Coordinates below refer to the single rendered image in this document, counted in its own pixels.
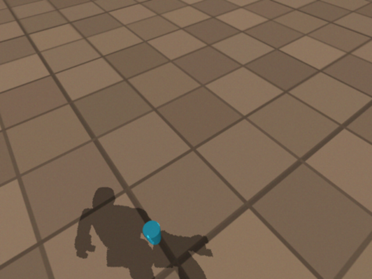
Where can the cup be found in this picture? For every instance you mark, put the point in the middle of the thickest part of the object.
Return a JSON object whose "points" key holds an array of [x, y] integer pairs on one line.
{"points": [[152, 232]]}

